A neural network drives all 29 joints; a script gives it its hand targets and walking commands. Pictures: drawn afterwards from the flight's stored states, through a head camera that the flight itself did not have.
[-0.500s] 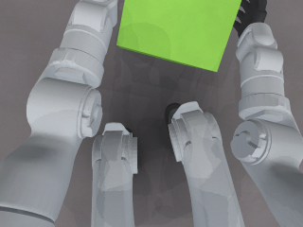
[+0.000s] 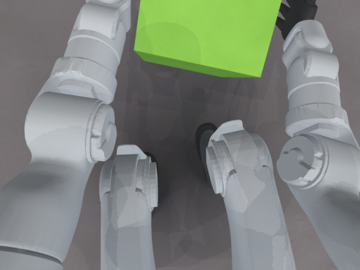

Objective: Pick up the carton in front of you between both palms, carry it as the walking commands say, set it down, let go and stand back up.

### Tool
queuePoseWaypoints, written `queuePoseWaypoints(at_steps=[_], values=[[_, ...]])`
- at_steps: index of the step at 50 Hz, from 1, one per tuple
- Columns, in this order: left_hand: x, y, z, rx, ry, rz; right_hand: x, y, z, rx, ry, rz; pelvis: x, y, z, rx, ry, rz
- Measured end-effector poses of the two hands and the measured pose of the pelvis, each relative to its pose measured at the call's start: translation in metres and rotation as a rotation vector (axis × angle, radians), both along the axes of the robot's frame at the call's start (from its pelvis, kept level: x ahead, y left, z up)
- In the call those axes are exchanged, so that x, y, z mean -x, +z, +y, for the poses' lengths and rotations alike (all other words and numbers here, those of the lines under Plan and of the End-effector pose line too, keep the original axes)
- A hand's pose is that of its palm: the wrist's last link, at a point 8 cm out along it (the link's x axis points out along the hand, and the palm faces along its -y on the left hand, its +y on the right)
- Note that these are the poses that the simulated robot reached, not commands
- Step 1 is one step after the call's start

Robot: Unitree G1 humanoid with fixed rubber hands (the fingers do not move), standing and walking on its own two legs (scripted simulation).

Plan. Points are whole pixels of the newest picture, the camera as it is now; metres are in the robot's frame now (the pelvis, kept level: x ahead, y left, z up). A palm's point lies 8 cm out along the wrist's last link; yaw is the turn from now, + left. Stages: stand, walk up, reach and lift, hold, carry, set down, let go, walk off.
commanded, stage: set down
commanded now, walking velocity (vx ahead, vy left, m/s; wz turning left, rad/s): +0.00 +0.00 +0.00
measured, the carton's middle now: (199, 17) +0.52 -0.12 -0.26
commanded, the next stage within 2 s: let go in 1.58 s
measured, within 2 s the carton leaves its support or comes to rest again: neither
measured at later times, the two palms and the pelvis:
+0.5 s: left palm out of the picture +0.57 +0.04 -0.20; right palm (313, 41) +0.43 -0.32 -0.20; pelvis -0.01 -0.01 -0.01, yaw -1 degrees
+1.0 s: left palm out of the picture +0.59 +0.02 -0.03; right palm out of the picture +0.45 -0.32 -0.04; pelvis -0.02 -0.02 +0.06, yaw -1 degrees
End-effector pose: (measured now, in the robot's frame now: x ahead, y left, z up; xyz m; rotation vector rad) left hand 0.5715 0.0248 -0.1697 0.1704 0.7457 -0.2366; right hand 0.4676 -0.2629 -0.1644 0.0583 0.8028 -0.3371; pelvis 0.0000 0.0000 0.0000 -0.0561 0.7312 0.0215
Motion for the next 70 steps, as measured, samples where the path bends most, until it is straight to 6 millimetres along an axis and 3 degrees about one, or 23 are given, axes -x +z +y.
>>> queuePoseWaypoints(at_steps=[11,16,22,28,36,46,50,60,70], values=[[0.000,-0.003,0.003,0.029,-0.015,-0.016,-0.001,-0.004,-0.002,0.002,-0.009,-0.010,0.003,-0.005,0.000,0.007,-0.001,-0.025],[0.000,-0.012,0.009,0.003,-0.031,-0.029,0.001,-0.017,-0.006,0.025,-0.019,0.009,0.005,-0.005,0.000,0.009,-0.002,-0.047],[0.000,-0.031,0.019,-0.014,-0.013,-0.027,0.027,-0.032,-0.033,0.042,-0.132,0.039,0.005,-0.008,-0.003,0.008,-0.003,-0.048],[0.003,-0.028,0.016,-0.011,-0.008,-0.065,0.034,-0.027,-0.060,0.068,-0.162,-0.025,0.011,-0.011,-0.009,-0.002,-0.023,-0.067],[-0.007,0.032,0.021,-0.046,0.013,-0.127,0.006,0.032,-0.058,0.041,-0.131,-0.142,0.023,0.001,-0.015,-0.030,-0.055,-0.121],[-0.020,0.121,0.000,-0.020,0.010,-0.136,0.015,0.100,-0.060,0.045,-0.143,-0.135,0.018,0.046,-0.015,-0.045,-0.058,-0.040],[-0.022,0.142,-0.001,-0.029,0.007,-0.128,0.019,0.125,-0.062,0.048,-0.150,-0.134,0.015,0.065,-0.016,-0.045,-0.066,-0.009],[-0.020,0.182,0.027,-0.040,0.031,-0.104,0.013,0.174,-0.053,0.041,-0.130,-0.121,0.000,0.111,-0.014,-0.046,-0.067,0.064],[-0.013,0.237,0.022,-0.037,-0.001,-0.111,0.020,0.244,-0.057,0.042,-0.124,-0.140,-0.016,0.170,-0.009,-0.026,-0.066,0.091]])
